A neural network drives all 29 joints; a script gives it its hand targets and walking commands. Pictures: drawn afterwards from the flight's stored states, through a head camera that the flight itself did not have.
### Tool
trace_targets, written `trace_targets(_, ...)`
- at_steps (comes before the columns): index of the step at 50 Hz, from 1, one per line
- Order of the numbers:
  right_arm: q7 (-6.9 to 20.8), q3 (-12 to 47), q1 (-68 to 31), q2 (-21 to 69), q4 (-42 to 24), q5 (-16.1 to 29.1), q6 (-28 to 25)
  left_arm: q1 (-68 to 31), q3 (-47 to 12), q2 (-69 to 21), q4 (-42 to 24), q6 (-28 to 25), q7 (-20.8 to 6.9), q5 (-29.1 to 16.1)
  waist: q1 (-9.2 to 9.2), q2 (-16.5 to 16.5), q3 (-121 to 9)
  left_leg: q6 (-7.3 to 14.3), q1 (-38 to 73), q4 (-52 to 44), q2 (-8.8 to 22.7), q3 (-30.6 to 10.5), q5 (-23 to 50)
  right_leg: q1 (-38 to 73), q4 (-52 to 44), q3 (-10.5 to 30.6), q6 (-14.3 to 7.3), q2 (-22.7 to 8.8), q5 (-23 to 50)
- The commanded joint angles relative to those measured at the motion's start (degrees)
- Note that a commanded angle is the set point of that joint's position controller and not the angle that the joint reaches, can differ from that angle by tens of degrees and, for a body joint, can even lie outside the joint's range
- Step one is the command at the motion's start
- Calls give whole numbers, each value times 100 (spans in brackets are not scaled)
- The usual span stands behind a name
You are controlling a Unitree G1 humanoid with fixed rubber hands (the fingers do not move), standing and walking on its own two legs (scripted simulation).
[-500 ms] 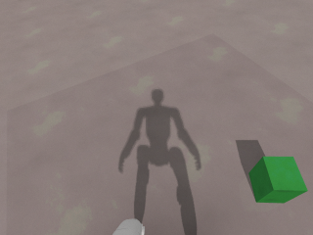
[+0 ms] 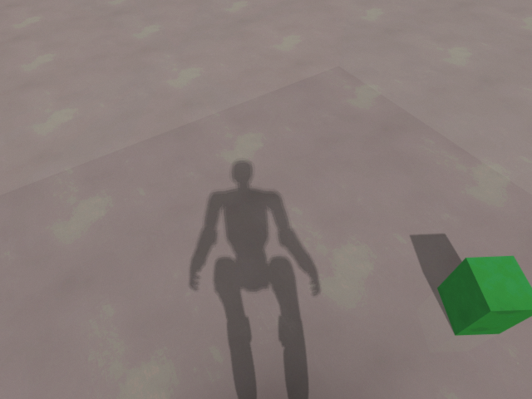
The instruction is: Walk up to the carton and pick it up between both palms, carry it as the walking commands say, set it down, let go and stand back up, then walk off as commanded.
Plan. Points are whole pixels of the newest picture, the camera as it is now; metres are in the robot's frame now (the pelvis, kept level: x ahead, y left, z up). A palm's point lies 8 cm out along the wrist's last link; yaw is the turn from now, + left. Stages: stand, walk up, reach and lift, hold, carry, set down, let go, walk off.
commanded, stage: walk off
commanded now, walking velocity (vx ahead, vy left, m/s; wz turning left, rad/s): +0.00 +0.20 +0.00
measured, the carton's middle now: (483, 297) +0.47 -0.72 -0.64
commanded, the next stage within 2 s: stand in 0.74 s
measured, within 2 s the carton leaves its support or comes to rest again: neither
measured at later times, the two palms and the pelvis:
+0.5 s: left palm out of the picture -0.03 +0.43 -0.13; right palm out of the picture +0.08 -0.11 -0.11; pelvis -0.02 +0.14 +0.00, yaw +1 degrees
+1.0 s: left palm out of the picture +0.01 +0.47 -0.11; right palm out of the picture +0.00 +0.00 -0.13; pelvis -0.03 +0.23 +0.01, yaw +1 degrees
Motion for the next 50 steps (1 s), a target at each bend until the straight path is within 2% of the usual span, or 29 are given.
trace_targets(1, -27, -145, 307, -651, -104, 144, -22, 1226, 130, 830, 62, -141, 57, 109, 480, -462, -258, -100, -1069, -15, 1098, -1204, 353, 1762, -2152, 1350, -134, -1226, 856)
trace_targets(2, 5, -160, 260, -522, -321, 125, -38, 1182, 330, 1630, -23, -96, 62, 128, 490, -2001, 128, -518, -2152, 1381, 264, -253, -1589, 1520, -2557, 3161, -1016, -3115, 1916)
trace_targets(3, 49, -260, -277, -871, -389, -68, 31, 1338, 330, 1408, 117, -71, 76, 152, 682, -1265, 287, -588, -1936, 2814, 398, -983, -1670, 756, -2511, 3059, -1438, -3178, 2343)
trace_targets(5, 175, -328, 2, -738, -246, -20, 46, 569, 237, 973, -24, -135, 38, 118, 143, -529, 314, -706, -1716, 3575, 371, -1527, -780, 347, -2417, 1856, -933, -2302, 1966)
trace_targets(6, 228, -362, 144, -708, -184, -46, 47, 347, 224, 932, -72, -188, 28, 78, 33, -660, 309, -775, -1777, 3649, 335, -1523, -469, 442, -2324, 1455, -696, -2004, 2103)
trace_targets(8, 289, -378, 330, -587, -71, -52, 62, 342, 204, 826, -95, -266, -5, 54, 66, -749, 54, -994, -1653, 3806, 230, -1346, -282, 628, -2050, 974, -591, -1733, 2922)
trace_targets(10, 304, -347, 187, -435, -140, 4, 106, 524, 236, 911, -11, -302, -18, 99, 141, -869, 0, -1157, -1649, 3436, 267, -1218, -292, 763, -1872, 740, -535, -1664, 3350)
trace_targets(13, 336, -267, -150, -287, -310, 47, 169, 774, 337, 1112, 94, -284, -44, 153, 343, -1355, 22, -1283, -1398, 2336, 518, -757, -375, 804, -1838, 646, -474, -1599, 3077)
trace_targets(16, 372, -233, -398, -340, -487, 54, 172, 805, 474, 1398, 133, -202, -86, 179, 471, -1597, 96, -1196, -778, 1304, 584, -434, -671, 472, -1874, 691, -452, -1648, 2690)
trace_targets(18, 359, -273, -195, -471, -461, 71, 151, 706, 558, 1585, 100, -147, -101, 185, 398, -1647, 46, -1056, -369, 638, 602, -347, -617, 378, -1779, 866, -372, -1799, 2810)
trace_targets(20, 311, -337, 455, -571, -193, 1, 89, 529, 543, 1514, 42, -123, -103, 134, 68, -1190, -173, -820, 691, -642, 466, -195, 143, 38, -1155, 709, -98, -1639, 2609)
trace_targets(21, 295, -421, 865, -844, -62, -77, -1, 810, 481, 1256, 69, -133, -140, 162, -44, -312, -518, -778, 1611, -1005, 809, -533, 459, -439, -276, 388, 116, -1264, 1681)
trace_targets(22, 330, -497, 924, -1525, -188, -64, -81, 833, 331, 535, -146, -68, -172, 200, -105, 1670, -583, -438, 1875, -1341, 2352, -2124, 1305, -1677, 1256, -127, 360, -430, -1382)
trace_targets(23, 269, -519, 699, -1712, -239, -30, -112, 382, 249, 449, -263, 67, -53, 88, -377, 2270, -516, 288, 581, -1303, 2416, -2014, 1471, -1468, 2305, 581, 209, -101, -1811)
trace_targets(25, 168, -313, 116, -1074, -318, -41, -76, 247, 331, 787, -241, 109, -58, -10, -46, 1358, -47, 193, 49, -1297, 1891, -1407, 964, -1560, 3042, 1017, 22, -32, -1099)
trace_targets(26, 125, -270, -208, -963, -422, -45, -64, 469, 383, 904, -118, 79, -83, 28, 163, 1094, -92, 85, 212, -1199, 1660, -1221, 1040, -1554, 3112, 896, 36, -92, -666)
trace_targets(27, 78, -245, -325, -871, -483, -3, -80, 717, 408, 925, 11, 64, -98, 98, 249, 1028, -166, 194, 288, -1089, 1606, -1133, 1506, -1513, 3257, 672, 96, -124, -432)
trace_targets(30, 29, -166, -222, -673, -459, 0, -127, 656, 327, 723, 27, 56, -101, 111, 159, 878, -226, 449, 328, -1056, 1599, -1189, 1616, -1277, 2699, 311, 219, -192, -355)
trace_targets(36, -31, -151, 206, -700, -184, -45, -59, 404, 121, 444, -69, 15, 6, -19, -1, 765, -160, 760, 516, -1014, 1765, -1721, 1776, -511, 651, 144, 15, -81, -637)
trace_targets(38, -36, -140, 157, -706, -122, 11, -45, 603, 77, 363, 26, -31, 12, -35, 160, 409, -238, 641, 354, -901, 1721, -1728, 1777, 98, -382, 105, -57, -61, 7)
trace_targets(39, -63, -131, 174, -703, -69, 80, -58, 749, 55, 336, 69, -71, -6, -13, 296, 177, -258, 418, -19, -851, 1674, -1667, 1440, 750, -1281, 253, -82, -181, 795)
trace_targets(40, -95, -101, 279, -581, -28, 182, -101, 879, 59, 507, 51, -139, -29, 78, 391, -251, -279, 6, -678, -684, 1478, -1551, 722, 1584, -2015, 832, -86, -718, 1272)
trace_targets(41, -84, -109, 363, -407, -124, 264, -146, 800, 157, 1072, -55, -178, -60, 135, 349, -1454, -125, -480, -1508, 241, 706, -749, -401, 1784, -2388, 2424, -557, -2203, 1238)
trace_targets(42, -79, -201, -1, -732, -167, 134, -78, 755, 205, 1127, -6, -149, -66, 150, 520, -1718, 315, -557, -1122, 1443, 543, -622, -1421, 561, -2513, 2724, -1284, -2871, 2341)
trace_targets(43, -28, -237, -61, -713, -152, 81, -34, 565, 103, 771, -23, -205, -83, 159, 361, -1083, 277, -619, -895, 2239, 507, -961, -1366, 327, -2493, 2334, -1326, -2581, 2511)
trace_targets(44, 13, -213, 70, -488, -51, 97, -26, 252, 64, 652, -87, -253, -98, 125, 189, -789, 231, -659, -812, 2450, 506, -1130, -1194, 219, -2515, 1839, -1126, -2199, 2118)
trace_targets(46, 56, -215, 422, -307, 192, 54, -28, -169, 14, 578, -134, -347, -99, 71, -38, -724, 274, -809, -755, 2127, 545, -1043, -729, 344, -2393, 1084, -648, -1533, 2249)
trace_targets(48, 47, -173, 439, -133, 310, 77, -35, -30, -12, 524, -37, -396, -140, 79, 74, -806, 90, -1000, -405, 1210, 505, -690, -578, 656, -2065, 656, -436, -1197, 2761)
trace_targets(50, 23, -185, 205, -142, 251, 103, -33, 347, 38, 679, 175, -398, -172, 101, 282, -979, -7, -1048, -207, 591, 412, -491, -607, 858, -1767, 619, -474, -1166, 3075)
